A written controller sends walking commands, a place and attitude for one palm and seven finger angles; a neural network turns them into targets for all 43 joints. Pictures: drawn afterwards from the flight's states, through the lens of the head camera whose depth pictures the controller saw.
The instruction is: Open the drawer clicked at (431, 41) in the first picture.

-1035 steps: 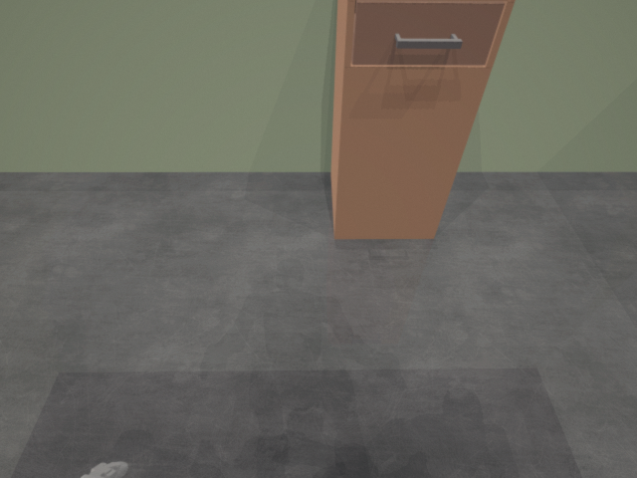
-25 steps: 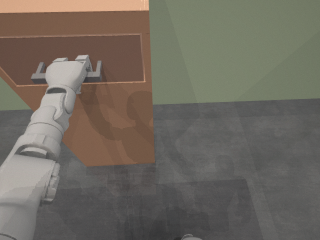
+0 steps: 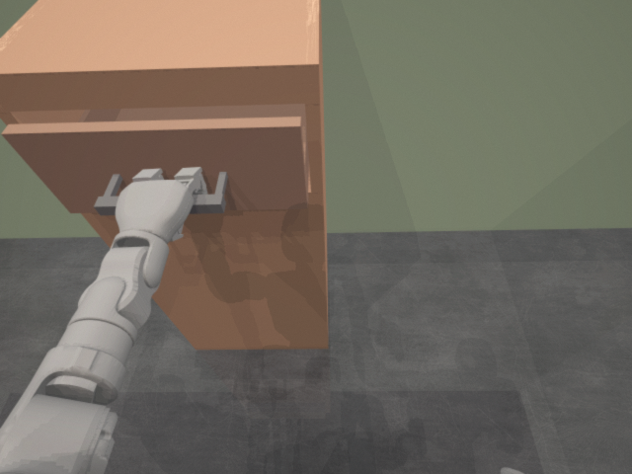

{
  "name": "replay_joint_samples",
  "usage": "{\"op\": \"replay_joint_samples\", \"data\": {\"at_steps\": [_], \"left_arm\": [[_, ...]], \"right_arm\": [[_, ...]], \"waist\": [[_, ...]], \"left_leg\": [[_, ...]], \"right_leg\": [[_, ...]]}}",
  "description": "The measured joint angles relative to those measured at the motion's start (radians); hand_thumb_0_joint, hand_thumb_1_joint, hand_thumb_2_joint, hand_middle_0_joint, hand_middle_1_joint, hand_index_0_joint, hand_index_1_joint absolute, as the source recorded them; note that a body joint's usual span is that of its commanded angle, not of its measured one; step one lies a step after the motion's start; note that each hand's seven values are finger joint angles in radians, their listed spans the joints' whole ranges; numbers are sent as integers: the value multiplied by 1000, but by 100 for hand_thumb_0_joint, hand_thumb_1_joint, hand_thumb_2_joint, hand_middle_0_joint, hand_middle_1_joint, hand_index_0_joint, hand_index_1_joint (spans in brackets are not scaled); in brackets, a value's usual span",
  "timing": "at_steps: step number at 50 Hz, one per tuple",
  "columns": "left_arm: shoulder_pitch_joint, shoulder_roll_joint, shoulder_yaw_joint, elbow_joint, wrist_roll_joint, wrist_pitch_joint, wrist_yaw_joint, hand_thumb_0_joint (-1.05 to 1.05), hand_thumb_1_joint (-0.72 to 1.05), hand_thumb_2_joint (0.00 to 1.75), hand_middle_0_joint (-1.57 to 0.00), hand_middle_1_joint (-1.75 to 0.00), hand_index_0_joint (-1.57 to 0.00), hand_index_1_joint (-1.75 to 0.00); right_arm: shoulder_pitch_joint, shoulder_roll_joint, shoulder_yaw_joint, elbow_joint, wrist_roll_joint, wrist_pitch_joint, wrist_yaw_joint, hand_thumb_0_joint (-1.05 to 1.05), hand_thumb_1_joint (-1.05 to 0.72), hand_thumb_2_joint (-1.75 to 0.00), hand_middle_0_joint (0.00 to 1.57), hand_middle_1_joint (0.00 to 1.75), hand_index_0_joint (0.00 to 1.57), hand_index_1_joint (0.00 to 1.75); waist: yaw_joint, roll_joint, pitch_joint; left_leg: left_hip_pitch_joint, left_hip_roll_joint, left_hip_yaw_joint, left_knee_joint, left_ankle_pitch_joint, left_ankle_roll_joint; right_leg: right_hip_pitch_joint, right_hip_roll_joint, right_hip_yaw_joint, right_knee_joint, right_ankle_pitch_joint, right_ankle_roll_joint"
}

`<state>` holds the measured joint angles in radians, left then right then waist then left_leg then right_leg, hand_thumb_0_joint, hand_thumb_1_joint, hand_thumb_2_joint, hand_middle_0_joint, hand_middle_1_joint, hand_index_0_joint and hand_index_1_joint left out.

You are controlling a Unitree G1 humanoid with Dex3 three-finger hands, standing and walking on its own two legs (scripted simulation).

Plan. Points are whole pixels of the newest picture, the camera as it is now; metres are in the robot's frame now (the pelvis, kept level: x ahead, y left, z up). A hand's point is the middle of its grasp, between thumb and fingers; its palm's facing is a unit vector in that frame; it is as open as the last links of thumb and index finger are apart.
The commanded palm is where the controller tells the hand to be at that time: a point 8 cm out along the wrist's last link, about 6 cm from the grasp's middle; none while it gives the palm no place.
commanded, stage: pull the drawer open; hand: left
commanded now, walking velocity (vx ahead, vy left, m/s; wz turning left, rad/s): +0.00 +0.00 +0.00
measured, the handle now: (165, 193) +0.47 +0.23 +0.08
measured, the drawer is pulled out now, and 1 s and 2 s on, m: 0.04 0.17 0.30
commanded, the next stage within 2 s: open the thumb to release the handle in 1.88 s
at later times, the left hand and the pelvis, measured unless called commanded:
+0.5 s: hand (168, 235) +0.41 +0.22 +0.05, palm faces -0.04 -0.03 -1.00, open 5.1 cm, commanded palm +0.36 +0.22 +0.11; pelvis -0.01 -0.01 +0.00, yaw +1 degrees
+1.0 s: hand (149, 315) +0.29 +0.21 +0.05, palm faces +0.02 -0.08 -1.00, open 5.3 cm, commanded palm +0.26 +0.22 +0.11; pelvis -0.01 -0.01 +0.00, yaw +2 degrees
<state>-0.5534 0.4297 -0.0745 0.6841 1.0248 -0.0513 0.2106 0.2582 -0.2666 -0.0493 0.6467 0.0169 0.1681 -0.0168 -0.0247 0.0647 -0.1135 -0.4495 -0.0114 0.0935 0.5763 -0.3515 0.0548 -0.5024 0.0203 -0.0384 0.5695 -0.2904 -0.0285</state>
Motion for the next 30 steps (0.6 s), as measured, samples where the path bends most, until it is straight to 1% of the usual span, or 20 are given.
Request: {"op": "replay_joint_samples", "data": {"at_steps": [2, 5, 7, 12, 19, 21, 24, 27, 30], "left_arm": [[20, -4, -10, -25, -2, 6, -3, 1, 81, 83, -39, -135, -42, -135], [-35, -12, -51, 27, 13, 7, 3, 0, 81, 84, -39, -135, -42, -135], [-72, -13, -60, 68, 20, 2, -3, -1, 81, 85, -40, -135, -42, -135], [-134, -2, -62, 148, 14, -5, -23, -2, 82, 86, -41, -135, -42, -135], [-160, 23, -24, 192, 16, -50, -20, -1, 81, 86, -41, -135, -42, -135], [-141, 29, -7, 176, 14, -55, -16, -1, 81, 86, -41, -135, -42, -135], [-79, 33, 21, 120, 6, -61, -9, 0, 81, 84, -41, -135, -42, -135], [3, 33, 41, 37, -8, -50, -2, 1, 81, 83, -39, -135, -42, -135], [97, 27, 46, -70, -22, -26, 1, 2, 80, 82, -36, -135, -42, -135]], "right_arm": [[-17, -1, 3, -7, 1, -1, -2, 0, -91, -90, 20, 30, 20, 30], [-40, -2, 9, 1, 0, -11, -12, 0, -91, -90, 21, 30, 20, 30], [-55, -1, 13, 7, -3, -15, -20, 0, -91, -90, 21, 30, 20, 30], [-57, 6, 13, 1, -8, -25, -29, 0, -91, -90, 21, 30, 20, 30], [0, 8, 11, 13, -11, -26, -29, 0, -91, -90, 21, 30, 20, 30], [21, 7, 4, 18, -13, -21, -24, 0, -91, -90, 21, 30, 20, 30], [51, 2, -5, 24, -12, -10, -14, 0, -91, -90, 21, 30, 20, 30], [67, -5, -13, 27, -7, -1, -4, 0, -91, -90, 20, 30, 20, 30], [70, -10, -19, 25, -1, 4, 5, 0, -91, -90, 20, 30, 20, 30]], "waist": [[5, 1, 2], [16, -6, 11], [19, -10, 14], [11, -9, 14], [-4, -7, 16], [-6, -5, 14], [-8, 1, 9], [-10, 7, 9], [-8, 12, 12]], "left_leg": [[10, -1, -4, -4, 1, -1], [5, -8, -24, 9, 1, -3], [-4, -10, -32, 17, 2, -5], [-25, -11, -42, 33, 5, -10], [-55, -6, -42, 53, 5, -14], [-57, -3, -36, 52, 6, -14], [-48, 2, -23, 42, 7, -14], [-27, 6, -10, 25, 10, -14], [0, 7, 0, 6, 14, -12]], "right_leg": [[11, -1, -3, -3, -1, -1], [13, -10, -24, 12, -10, -3], [7, -13, -32, 20, -13, -6], [-11, -15, -42, 35, -14, -12], [-41, -12, -43, 54, -13, -17], [-46, -8, -37, 54, -10, -18], [-43, -2, -24, 46, -4, -18], [-28, 3, -10, 32, 3, -17], [-7, 6, 0, 16, 9, -15]]}}
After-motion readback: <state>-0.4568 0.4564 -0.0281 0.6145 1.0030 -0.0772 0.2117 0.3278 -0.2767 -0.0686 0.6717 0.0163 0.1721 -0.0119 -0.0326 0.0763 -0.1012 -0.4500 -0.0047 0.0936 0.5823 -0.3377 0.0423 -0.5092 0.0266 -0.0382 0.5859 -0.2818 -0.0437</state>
